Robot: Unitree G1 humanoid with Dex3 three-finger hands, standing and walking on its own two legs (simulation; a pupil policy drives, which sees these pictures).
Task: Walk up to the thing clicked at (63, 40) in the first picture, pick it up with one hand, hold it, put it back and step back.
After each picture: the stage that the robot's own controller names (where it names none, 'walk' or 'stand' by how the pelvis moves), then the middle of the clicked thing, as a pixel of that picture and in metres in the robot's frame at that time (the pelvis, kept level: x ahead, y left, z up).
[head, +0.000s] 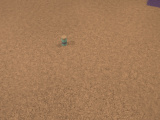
stand; (64, 40) +1.38 +0.19 -0.72
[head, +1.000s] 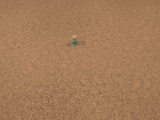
walk; (74, 40) +1.27 +0.14 -0.71
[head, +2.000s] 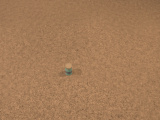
walk; (68, 69) +0.91 +0.10 -0.70
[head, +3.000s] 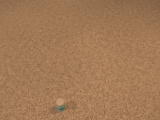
walk; (60, 104) +0.56 +0.16 -0.70
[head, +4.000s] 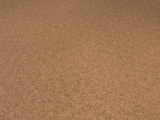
stand; out of the picture +0.35 +0.15 -0.70
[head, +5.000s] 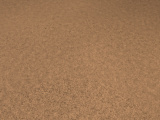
stand; out of the picture +0.33 +0.13 -0.71
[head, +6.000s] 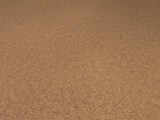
stand; out of the picture +0.31 +0.11 -0.72
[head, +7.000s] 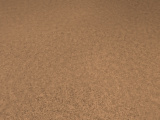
stand; out of the picture +0.31 +0.11 -0.73
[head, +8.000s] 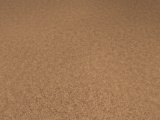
stand; out of the picture +0.29 +0.13 -0.73
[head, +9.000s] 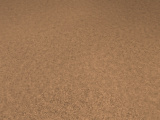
stand; out of the picture +0.29 +0.12 -0.73
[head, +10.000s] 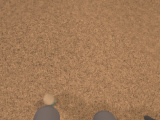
go down; (49, 100) +0.34 +0.15 -0.53
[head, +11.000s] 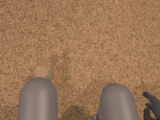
go down; (42, 74) +0.39 +0.19 -0.32
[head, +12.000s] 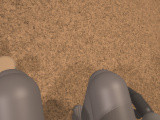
close in; (6, 68) +0.36 +0.23 -0.24
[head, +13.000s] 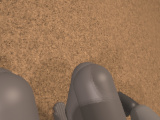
close; out of the picture +0.35 +0.24 -0.21
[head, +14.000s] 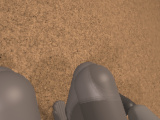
lift; out of the picture +0.34 +0.24 -0.21
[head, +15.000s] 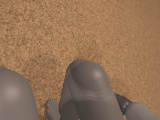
lift; out of the picture +0.36 +0.24 -0.21
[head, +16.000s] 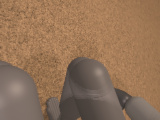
lift; out of the picture +0.36 +0.23 -0.21
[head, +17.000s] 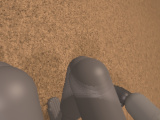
lift; out of the picture +0.37 +0.22 -0.20
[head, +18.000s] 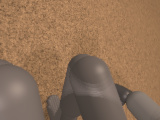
lift; out of the picture +0.37 +0.22 -0.20
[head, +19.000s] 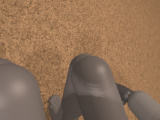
lift; out of the picture +0.37 +0.22 -0.20
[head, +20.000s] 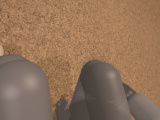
lift; out of the picture +0.38 +0.21 -0.20
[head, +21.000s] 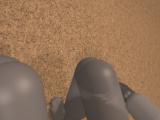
lift; out of the picture +0.38 +0.22 -0.20
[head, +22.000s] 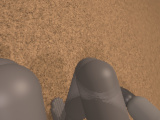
lift; out of the picture +0.37 +0.23 -0.20
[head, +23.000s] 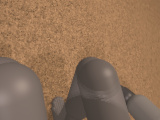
lift; out of the picture +0.37 +0.22 -0.20
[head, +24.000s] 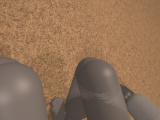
lift; out of the picture +0.37 +0.22 -0.20
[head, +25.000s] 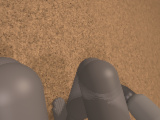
lift; out of the picture +0.37 +0.22 -0.20
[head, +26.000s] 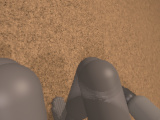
lift; out of the picture +0.37 +0.22 -0.20
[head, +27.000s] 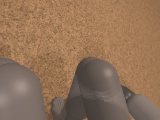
lift; out of the picture +0.37 +0.22 -0.20
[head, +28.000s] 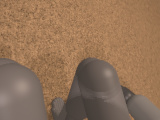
lift; out of the picture +0.37 +0.22 -0.20
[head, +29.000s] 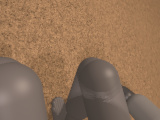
lift; out of the picture +0.37 +0.22 -0.20
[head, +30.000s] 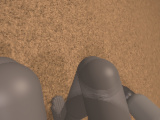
lift; out of the picture +0.38 +0.22 -0.20
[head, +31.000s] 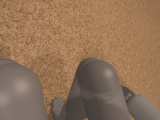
lift; out of the picture +0.37 +0.23 -0.20
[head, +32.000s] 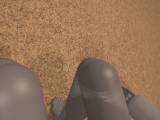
lift; out of the picture +0.37 +0.23 -0.20
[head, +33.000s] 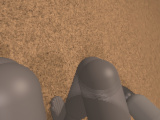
lift; out of the picture +0.37 +0.22 -0.20
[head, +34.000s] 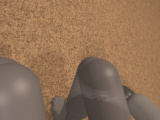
lift; out of the picture +0.37 +0.22 -0.20
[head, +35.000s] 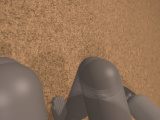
lift; out of the picture +0.37 +0.22 -0.20
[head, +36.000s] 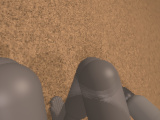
lift; out of the picture +0.37 +0.23 -0.20
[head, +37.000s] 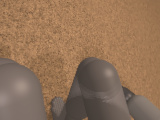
lift; out of the picture +0.37 +0.22 -0.20
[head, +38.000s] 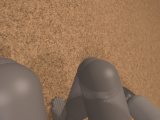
lift; out of the picture +0.37 +0.23 -0.20
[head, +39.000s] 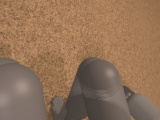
lift; out of the picture +0.37 +0.22 -0.20
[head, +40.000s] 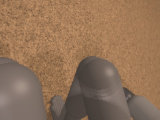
lift; out of the picture +0.37 +0.22 -0.20
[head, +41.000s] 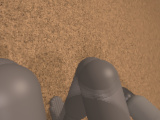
lift; out of the picture +0.37 +0.23 -0.20
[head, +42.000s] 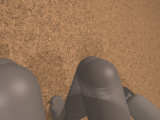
lift; out of the picture +0.37 +0.22 -0.20
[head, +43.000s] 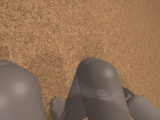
lift; out of the picture +0.37 +0.23 -0.20
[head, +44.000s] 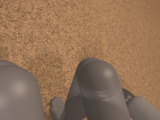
lift; out of the picture +0.37 +0.23 -0.20
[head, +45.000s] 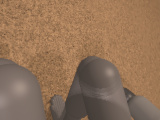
lift; out of the picture +0.37 +0.22 -0.20
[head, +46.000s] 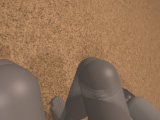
lift; out of the picture +0.37 +0.22 -0.20
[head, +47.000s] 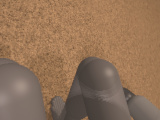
lift; out of the picture +0.37 +0.22 -0.20
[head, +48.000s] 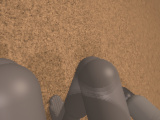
lift; out of the picture +0.37 +0.22 -0.20
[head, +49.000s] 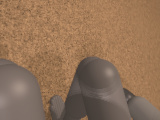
lift; out of the picture +0.37 +0.22 -0.20
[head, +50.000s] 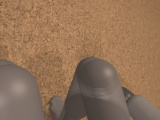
lift; out of the picture +0.37 +0.22 -0.20
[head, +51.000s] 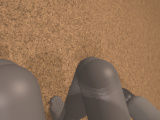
lift; out of the picture +0.37 +0.22 -0.20
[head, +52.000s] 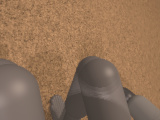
lift; out of the picture +0.37 +0.22 -0.20
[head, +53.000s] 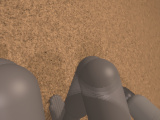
lift; out of the picture +0.37 +0.22 -0.20
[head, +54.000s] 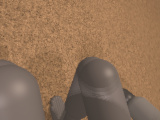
lift; out of the picture +0.37 +0.22 -0.20
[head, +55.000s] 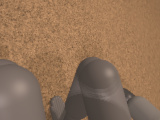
lift; out of the picture +0.37 +0.22 -0.20
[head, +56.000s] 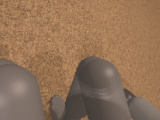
lift; out of the picture +0.37 +0.22 -0.20
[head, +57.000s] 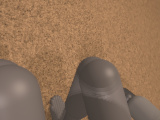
lift; out of the picture +0.37 +0.22 -0.20
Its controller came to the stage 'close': yes
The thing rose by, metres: 0.00
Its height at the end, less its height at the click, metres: +0.00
